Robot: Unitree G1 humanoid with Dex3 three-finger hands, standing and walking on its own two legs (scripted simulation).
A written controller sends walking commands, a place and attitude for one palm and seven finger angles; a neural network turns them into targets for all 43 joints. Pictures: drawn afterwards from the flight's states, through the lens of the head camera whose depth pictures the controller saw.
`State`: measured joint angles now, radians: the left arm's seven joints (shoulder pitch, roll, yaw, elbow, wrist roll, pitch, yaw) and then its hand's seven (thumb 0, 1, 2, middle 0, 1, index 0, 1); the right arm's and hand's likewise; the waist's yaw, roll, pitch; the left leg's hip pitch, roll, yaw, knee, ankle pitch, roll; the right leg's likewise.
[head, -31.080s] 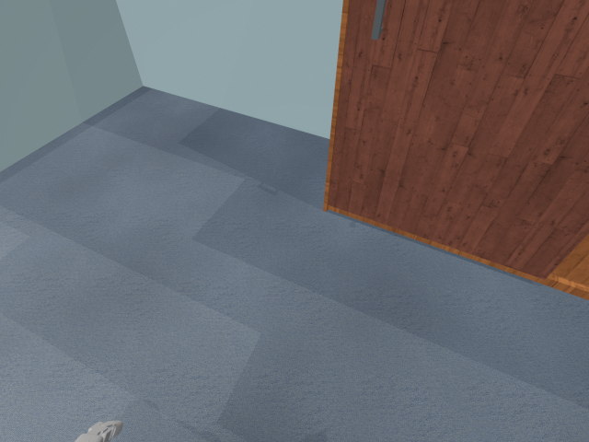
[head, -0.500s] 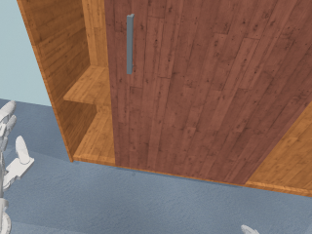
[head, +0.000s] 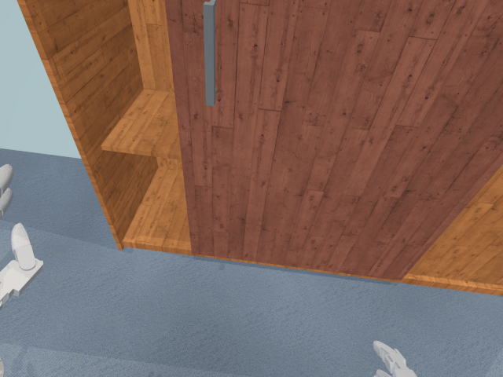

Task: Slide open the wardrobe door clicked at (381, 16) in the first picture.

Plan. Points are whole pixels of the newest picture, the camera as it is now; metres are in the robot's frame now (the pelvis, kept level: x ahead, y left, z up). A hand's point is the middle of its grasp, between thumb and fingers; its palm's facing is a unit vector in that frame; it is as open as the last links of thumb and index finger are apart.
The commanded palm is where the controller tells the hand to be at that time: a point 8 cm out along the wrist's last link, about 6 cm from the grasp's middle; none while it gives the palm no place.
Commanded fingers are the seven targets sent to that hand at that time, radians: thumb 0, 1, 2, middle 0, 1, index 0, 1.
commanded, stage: stop stepping back and stand still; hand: left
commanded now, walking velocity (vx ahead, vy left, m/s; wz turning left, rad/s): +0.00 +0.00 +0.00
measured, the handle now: (211, 55) +0.73 +0.15 +0.19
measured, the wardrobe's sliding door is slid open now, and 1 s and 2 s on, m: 0.32 0.32 0.32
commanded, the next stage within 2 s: let the arm hang, fingers relaxed in 0.20 s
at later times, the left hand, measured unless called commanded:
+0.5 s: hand out of the picture +0.12 +0.22 -0.10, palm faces +0.00 -0.94 -0.35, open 7.4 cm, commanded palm none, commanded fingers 0.00 0.90 0.90 -0.20 -0.30 -0.20 -0.30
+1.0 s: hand out of the picture +0.00 +0.26 -0.14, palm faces +0.02 -0.93 -0.37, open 7.4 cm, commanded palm none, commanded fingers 0.00 0.90 0.90 -0.20 -0.30 -0.20 -0.30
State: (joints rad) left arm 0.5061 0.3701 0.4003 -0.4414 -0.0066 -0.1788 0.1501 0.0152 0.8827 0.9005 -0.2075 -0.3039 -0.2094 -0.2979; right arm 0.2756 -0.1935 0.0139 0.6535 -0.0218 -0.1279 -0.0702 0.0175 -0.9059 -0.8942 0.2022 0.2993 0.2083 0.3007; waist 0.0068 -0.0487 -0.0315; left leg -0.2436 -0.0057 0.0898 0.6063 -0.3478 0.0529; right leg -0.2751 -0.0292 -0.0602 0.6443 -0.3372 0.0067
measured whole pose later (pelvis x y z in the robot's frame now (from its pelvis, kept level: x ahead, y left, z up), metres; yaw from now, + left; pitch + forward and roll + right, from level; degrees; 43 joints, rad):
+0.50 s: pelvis -0.03 +0.00 +0.00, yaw +1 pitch +0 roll +0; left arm 0.28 0.28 0.02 0.53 0.03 0.04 -0.01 0.01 0.90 0.90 -0.20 -0.30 -0.20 -0.30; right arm 0.15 -0.33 -0.01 0.79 -0.02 -0.02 0.02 0.01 -0.91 -0.89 0.20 0.30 0.21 0.30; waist -0.01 0.05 -0.01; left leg -0.33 -0.03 0.08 0.61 -0.29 0.06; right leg -0.33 -0.04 -0.06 0.63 -0.30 0.00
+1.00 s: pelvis -0.04 -0.01 +0.02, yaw +2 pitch -1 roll -1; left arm 0.18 0.36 0.03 1.11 0.01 0.00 0.00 0.01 0.91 0.90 -0.20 -0.30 -0.20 -0.30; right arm 0.21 -0.31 -0.01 1.09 -0.02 0.01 0.00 0.01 -0.91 -0.89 0.20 0.30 0.21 0.30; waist 0.00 0.03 0.03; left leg -0.22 -0.02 0.06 0.41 -0.18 0.05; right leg -0.19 -0.01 -0.09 0.38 -0.17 -0.01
